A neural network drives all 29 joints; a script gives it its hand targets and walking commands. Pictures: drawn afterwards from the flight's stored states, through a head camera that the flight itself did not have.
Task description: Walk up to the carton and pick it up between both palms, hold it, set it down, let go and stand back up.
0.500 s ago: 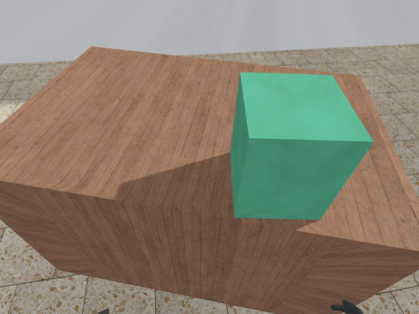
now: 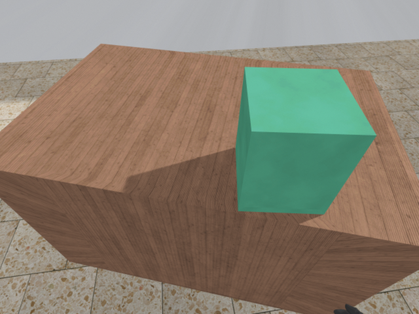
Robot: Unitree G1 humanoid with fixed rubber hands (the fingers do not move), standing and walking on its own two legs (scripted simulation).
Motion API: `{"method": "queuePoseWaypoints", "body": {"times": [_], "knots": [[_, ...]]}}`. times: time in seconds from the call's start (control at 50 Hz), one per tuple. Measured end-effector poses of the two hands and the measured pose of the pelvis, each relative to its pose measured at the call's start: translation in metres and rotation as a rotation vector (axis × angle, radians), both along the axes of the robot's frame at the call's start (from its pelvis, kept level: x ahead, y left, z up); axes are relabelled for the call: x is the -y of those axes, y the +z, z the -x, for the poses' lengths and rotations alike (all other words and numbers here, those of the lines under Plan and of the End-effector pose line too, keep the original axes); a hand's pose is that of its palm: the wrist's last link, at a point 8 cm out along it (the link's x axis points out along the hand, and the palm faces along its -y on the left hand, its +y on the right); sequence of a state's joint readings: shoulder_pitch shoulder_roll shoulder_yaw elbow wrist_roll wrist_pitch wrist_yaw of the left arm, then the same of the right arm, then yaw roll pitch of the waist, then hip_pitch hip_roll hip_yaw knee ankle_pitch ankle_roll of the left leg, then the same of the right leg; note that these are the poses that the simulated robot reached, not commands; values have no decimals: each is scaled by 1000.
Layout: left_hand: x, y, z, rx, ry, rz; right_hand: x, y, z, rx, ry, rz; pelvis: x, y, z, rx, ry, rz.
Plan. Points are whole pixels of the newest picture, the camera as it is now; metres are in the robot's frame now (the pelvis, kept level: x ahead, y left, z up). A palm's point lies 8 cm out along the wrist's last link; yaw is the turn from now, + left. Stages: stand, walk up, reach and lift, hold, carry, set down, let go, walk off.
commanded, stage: stand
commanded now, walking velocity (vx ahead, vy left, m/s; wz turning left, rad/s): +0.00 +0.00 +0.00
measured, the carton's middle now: (285, 143) +0.47 -0.13 +0.07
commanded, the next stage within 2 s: none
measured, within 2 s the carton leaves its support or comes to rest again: neither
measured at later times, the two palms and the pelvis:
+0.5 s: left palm out of the picture +0.05 +0.24 -0.12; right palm out of the picture +0.08 -0.27 -0.09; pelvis -0.01 -0.02 +0.00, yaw +1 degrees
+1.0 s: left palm out of the picture +0.05 +0.24 -0.12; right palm out of the picture +0.09 -0.27 -0.10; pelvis +0.00 -0.02 +0.00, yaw +1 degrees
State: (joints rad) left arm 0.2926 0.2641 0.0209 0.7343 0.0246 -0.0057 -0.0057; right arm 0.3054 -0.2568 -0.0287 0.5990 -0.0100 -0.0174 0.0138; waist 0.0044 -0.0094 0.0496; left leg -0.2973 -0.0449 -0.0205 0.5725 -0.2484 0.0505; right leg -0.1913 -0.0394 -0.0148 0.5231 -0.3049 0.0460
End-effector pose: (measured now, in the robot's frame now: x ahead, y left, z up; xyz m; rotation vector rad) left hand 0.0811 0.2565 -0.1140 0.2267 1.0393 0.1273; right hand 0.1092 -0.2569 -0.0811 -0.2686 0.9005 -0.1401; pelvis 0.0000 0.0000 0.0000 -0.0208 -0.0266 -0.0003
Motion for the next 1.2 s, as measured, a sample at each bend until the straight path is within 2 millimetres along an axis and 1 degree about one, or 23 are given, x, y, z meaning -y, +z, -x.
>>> {"method": "queuePoseWaypoints", "body": {"times": [0.1, 0.18, 0.42, 0.68, 0.8, 1.08, 1.2], "knots": [[4, -1, 12, -20, 9, 0, 3, -4, 9, -22, 0, -6, 4, 0, 2, 2, 3, -3], [7, -2, 17, -23, 14, 1, 5, -6, 13, -27, 2, -10, 8, 0, 4, 9, 6, -4], [13, -2, 28, -31, 22, 2, 12, -11, 26, -56, -5, -9, 15, 0, 8, 10, 12, -3], [13, -4, 36, -62, 29, -3, 16, -16, 37, -113, -6, -5, 18, -1, 9, 0, 19, -1], [15, -6, 36, -71, 27, 3, 16, -16, 35, -120, -7, -2, 18, 0, 6, -3, 19, -2], [17, -4, 29, -58, 42, 4, 14, -16, 17, -96, 8, -6, 19, 0, 0, 0, 28, -3], [17, -3, 30, -62, 47, -2, 13, -17, 14, -96, 16, -11, 20, 0, 0, 1, 30, -5]]}}
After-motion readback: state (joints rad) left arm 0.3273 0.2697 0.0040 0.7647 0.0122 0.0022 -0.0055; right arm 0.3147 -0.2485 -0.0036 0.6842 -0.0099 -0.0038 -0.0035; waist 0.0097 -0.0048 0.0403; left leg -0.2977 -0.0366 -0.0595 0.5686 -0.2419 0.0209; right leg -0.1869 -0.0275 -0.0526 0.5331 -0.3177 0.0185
